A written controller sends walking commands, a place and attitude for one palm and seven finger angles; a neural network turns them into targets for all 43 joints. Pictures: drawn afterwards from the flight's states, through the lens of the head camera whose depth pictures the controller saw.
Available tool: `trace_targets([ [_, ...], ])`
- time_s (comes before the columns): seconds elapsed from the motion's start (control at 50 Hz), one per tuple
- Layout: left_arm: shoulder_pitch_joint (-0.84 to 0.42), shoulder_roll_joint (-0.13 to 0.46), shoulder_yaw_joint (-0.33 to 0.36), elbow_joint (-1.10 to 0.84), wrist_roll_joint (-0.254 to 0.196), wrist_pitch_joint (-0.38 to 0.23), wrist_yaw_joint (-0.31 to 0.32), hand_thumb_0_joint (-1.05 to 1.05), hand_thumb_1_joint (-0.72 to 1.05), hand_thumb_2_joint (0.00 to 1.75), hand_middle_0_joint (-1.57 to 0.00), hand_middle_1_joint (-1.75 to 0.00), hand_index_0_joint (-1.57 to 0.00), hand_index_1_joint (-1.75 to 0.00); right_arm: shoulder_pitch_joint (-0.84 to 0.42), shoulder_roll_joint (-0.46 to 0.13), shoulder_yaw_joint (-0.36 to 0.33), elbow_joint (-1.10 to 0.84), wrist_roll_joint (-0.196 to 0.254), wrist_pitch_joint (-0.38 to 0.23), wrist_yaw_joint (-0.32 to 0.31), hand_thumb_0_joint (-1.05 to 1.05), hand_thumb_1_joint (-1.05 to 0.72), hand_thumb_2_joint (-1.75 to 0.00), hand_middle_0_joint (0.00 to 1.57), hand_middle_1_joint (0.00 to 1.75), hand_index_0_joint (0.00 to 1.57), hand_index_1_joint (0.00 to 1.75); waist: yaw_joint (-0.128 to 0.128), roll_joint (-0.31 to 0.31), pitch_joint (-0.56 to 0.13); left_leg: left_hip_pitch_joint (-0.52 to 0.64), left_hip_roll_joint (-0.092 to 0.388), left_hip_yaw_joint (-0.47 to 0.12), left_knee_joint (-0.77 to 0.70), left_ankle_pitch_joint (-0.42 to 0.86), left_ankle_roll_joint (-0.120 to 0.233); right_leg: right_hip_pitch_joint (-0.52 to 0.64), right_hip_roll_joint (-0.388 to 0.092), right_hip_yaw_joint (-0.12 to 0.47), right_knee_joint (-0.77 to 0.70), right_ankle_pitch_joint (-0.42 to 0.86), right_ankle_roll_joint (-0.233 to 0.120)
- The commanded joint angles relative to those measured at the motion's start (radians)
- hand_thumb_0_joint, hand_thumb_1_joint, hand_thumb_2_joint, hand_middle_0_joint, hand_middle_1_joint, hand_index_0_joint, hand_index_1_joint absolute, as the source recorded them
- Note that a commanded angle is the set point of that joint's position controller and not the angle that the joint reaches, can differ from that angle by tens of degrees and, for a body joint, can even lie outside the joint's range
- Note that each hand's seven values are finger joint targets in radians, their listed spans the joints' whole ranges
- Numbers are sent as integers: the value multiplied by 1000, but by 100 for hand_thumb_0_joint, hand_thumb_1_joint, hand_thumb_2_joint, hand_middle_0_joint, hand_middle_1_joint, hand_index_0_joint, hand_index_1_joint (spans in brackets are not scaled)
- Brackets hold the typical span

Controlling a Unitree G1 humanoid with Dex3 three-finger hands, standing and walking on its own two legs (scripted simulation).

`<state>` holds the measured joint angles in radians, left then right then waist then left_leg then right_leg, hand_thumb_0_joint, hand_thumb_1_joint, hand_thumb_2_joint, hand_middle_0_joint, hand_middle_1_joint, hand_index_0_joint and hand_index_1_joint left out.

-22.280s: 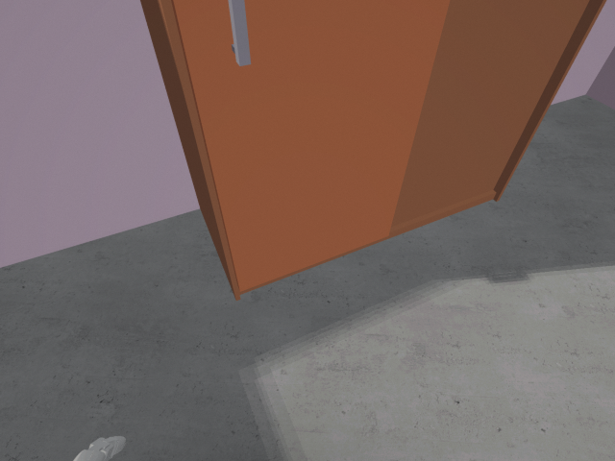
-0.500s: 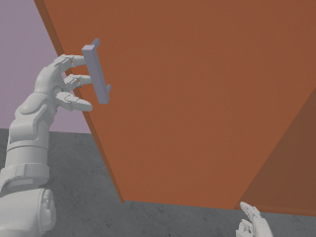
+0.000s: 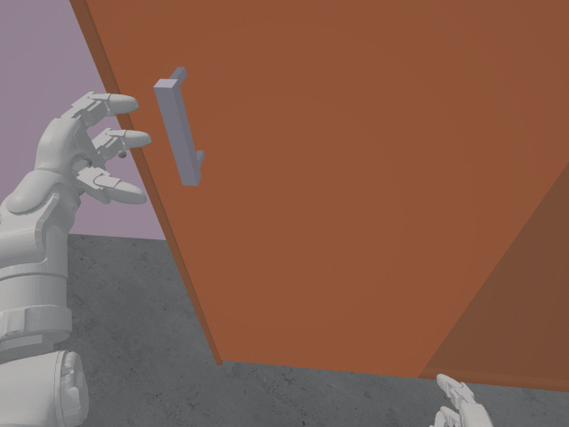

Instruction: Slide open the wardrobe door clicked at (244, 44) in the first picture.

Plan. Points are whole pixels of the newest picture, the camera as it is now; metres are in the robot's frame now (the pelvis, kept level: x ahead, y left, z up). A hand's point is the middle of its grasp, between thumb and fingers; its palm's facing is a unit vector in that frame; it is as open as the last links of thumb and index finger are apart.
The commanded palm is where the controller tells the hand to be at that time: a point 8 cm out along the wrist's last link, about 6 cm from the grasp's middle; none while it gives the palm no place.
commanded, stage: move the hooked fingers beside the handle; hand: left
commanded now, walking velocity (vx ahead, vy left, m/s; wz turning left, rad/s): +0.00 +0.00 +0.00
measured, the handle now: (185, 128) +0.46 +0.17 +0.22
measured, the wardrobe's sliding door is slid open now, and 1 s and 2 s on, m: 0.00 0.00 0.00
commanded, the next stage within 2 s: none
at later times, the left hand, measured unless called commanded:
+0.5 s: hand (122, 155) +0.38 +0.23 +0.22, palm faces +0.00 -1.00 -0.03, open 14.0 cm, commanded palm +0.35 +0.28 +0.22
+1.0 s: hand (133, 156) +0.38 +0.22 +0.22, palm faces -0.02 -1.00 -0.01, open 14.0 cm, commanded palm +0.35 +0.28 +0.22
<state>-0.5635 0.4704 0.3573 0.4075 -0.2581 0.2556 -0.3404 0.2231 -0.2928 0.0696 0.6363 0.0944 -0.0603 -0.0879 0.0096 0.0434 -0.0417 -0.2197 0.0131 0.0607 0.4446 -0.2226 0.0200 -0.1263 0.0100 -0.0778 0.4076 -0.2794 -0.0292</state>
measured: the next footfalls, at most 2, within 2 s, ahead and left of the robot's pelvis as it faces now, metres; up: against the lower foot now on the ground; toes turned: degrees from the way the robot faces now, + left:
none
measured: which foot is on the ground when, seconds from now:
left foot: down 0.00-1.00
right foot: down 0.00-1.00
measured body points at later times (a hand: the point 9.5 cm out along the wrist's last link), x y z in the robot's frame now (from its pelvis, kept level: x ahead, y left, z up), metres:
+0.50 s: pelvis -0.01 +0.01 +0.00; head -0.02 -0.01 +0.45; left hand +0.37 +0.29 +0.23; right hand +0.14 -0.24 -0.09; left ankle +0.01 +0.11 -0.74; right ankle -0.04 -0.10 -0.74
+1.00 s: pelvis -0.01 +0.00 +0.00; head -0.02 -0.02 +0.45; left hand +0.37 +0.27 +0.23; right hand +0.16 -0.24 -0.09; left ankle +0.01 +0.11 -0.74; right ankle -0.04 -0.10 -0.74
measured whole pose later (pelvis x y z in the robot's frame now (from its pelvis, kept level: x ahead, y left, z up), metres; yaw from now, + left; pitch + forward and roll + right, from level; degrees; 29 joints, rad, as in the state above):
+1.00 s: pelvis -0.01 +0.00 +0.00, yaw +0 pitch +0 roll +0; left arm -0.60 0.45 0.32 0.46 -0.26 0.28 -0.33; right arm 0.21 -0.29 0.07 0.65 0.10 -0.06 -0.09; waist 0.01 0.05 -0.06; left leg -0.23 0.01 0.06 0.44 -0.21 0.02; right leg -0.14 0.01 -0.08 0.41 -0.27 -0.03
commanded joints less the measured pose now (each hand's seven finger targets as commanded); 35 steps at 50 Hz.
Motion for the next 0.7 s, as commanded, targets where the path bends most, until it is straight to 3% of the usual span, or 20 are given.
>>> trace_targets([
  [0.0,-369,335,116,-89,-15,-35,-4,0,-50,30,-30,-120,-30,-120,-94,-127,-52,-140,-1,-39,-6,0,-90,-90,20,30,20,30,12,-24,-223,165,-8,-65,-20,237,31,-51,5,50,-46,332,3],
  [0.04,-410,298,72,-81,-6,-18,-7,0,-50,30,-30,-120,-30,-120,-107,-123,-49,-151,4,-38,-8,0,-90,-90,20,30,20,30,0,-26,-196,149,-7,-69,-23,212,33,-77,4,50,-44,309,6],
  [0.08,-444,267,35,-128,-2,-26,-9,0,-50,30,-30,-120,-30,-120,-111,-120,-50,-164,4,-42,-6,0,-90,-90,20,30,20,30,-6,19,-228,178,-5,-76,-20,223,31,-86,5,49,-40,300,1],
  [0.12,-443,293,57,-175,-7,-51,-7,0,-50,30,-30,-120,-30,-120,-109,-119,-51,-172,0,-46,-4,0,-90,-90,20,30,20,30,0,25,-274,204,-5,-81,-11,252,32,-66,6,54,-37,322,-1],
  [0.14,-482,291,52,-203,-11,-66,-9,0,-50,30,-30,-120,-30,-120,-109,-117,-49,-172,0,-48,-5,0,-90,-90,20,30,20,30,-9,22,-286,220,-5,-82,-10,254,33,-69,9,55,-39,322,-1],
  [0.16,-484,305,71,-208,-16,-78,-9,0,-50,30,-30,-120,-30,-120,-107,-117,-49,-170,-1,-51,-6,0,-90,-90,20,30,20,30,-7,12,-292,225,-5,-84,-9,254,33,-67,11,55,-40,320,-2],
  [0.18,-515,279,48,-220,-21,-89,-14,0,-50,30,-30,-120,-30,-120,-110,-115,-46,-170,-2,-56,-8,0,-90,-90,20,30,20,30,-16,-3,-286,228,-5,-84,-11,249,33,-72,12,53,-41,319,0],
  [0.2,-499,306,68,-206,-26,-100,-14,0,-50,30,-30,-120,-30,-120,-101,-117,-49,-161,-2,-56,-9,0,-90,-90,20,30,20,30,-14,-24,-278,223,-2,-83,-11,240,34,-73,13,52,-47,304,0],
  [0.24,-530,316,76,-160,-18,-96,-7,0,-50,30,-30,-120,-30,-120,-101,-119,-43,-148,-2,-59,-14,0,-90,-90,20,30,20,30,-15,16,-237,200,-4,-86,-23,194,32,-94,13,52,-54,256,-2],
  [0.26,-543,289,49,-154,-13,-91,-5,0,-50,30,-30,-120,-30,-120,-103,-118,-41,-147,-2,-61,-15,0,-90,-90,20,30,20,30,-18,47,-227,199,-5,-88,-27,189,30,-102,11,51,-54,246,-4],
  [0.3,-524,275,31,-135,-2,-81,3,0,-50,30,-30,-120,-30,-120,-100,-119,-46,-141,-2,-63,-13,0,-90,-90,20,30,20,30,-15,57,-231,205,-4,-86,-26,192,29,-104,9,50,-59,236,-5],
  [0.32,-515,300,54,-140,2,-76,10,0,-50,30,-30,-120,-30,-120,-97,-120,-46,-143,-3,-63,-12,0,-90,-90,20,30,20,30,-7,59,-248,203,-3,-95,-29,202,26,-91,9,47,-53,245,-6],
  [0.34,-508,261,23,-134,4,-65,10,0,-50,30,-30,-120,-30,-120,-103,-117,-43,-147,-3,-63,-11,0,-90,-90,20,30,20,30,-7,73,-245,204,-6,-93,-28,201,26,-98,8,49,-53,245,-6],
  [0.4,-467,261,26,-92,-3,-58,5,0,-50,30,-30,-120,-30,-120,-86,-126,-52,-141,-2,-56,-9,0,-90,-90,20,30,20,30,-8,-16,-256,193,1,-90,-26,210,29,-82,10,43,-51,260,-4],
  [0.46,-477,273,48,-157,-7,-71,5,0,-50,30,-30,-120,-30,-120,-97,-121,-51,-156,-5,-62,-3,0,-90,-90,20,30,20,30,4,-2,-305,218,-1,-96,-24,245,25,-62,11,44,-38,293,-6],
  [0.48,-463,251,38,-159,-11,-71,5,0,-50,30,-30,-120,-30,-120,-101,-118,-49,-160,-5,-61,-2,0,-90,-90,20,30,20,30,6,-2,-296,219,-3,-93,-22,254,26,-63,12,45,-36,303,-6],
  [0.5,-447,276,52,-154,-11,-78,10,0,-50,30,-30,-120,-30,-120,-98,-119,-51,-155,-4,-58,-1,0,-90,-90,20,30,20,30,6,-16,-283,211,0,-88,-22,249,27,-63,12,44,-42,294,-4],
  [0.56,-497,266,49,-161,-6,-77,24,0,-50,30,-30,-120,-30,-120,-101,-118,-49,-152,-6,-58,-4,0,-90,-90,20,30,20,30,-2,-8,-246,194,-1,-88,-31,213,29,-82,13,48,-49,268,-2],
  [0.6,-448,340,110,-133,1,-73,35,0,-50,30,-30,-120,-30,-120,-95,-126,-52,-147,-7,-51,-3,0,-90,-90,20,30,20,30,15,-24,-241,175,-1,-82,-33,205,30,-62,10,52,-55,260,-2],
  [0.68,-512,301,66,-160,11,-71,33,0,-50,30,-30,-120,-30,-120,-100,-119,-48,-153,-5,-48,-9,0,-90,-90,20,30,20,30,-6,33,-239,183,-3,-82,-36,207,29,-67,9,53,-55,266,-2],
])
